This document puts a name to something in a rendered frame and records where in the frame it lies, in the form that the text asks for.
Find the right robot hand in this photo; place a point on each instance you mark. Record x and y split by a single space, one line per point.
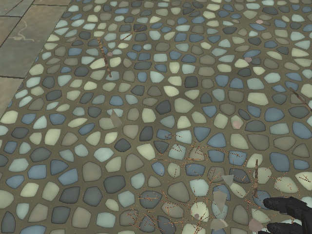
293 207

